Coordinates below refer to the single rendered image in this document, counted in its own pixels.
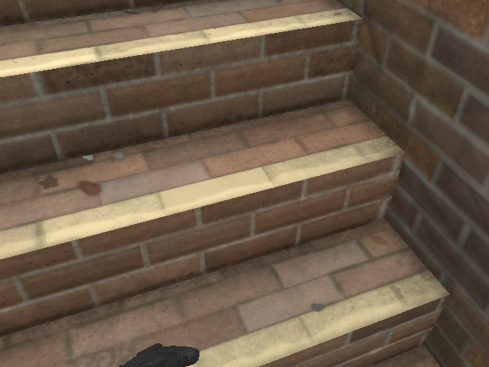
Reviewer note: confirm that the left robot hand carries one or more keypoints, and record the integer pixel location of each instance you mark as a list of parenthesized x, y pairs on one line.
[(164, 356)]

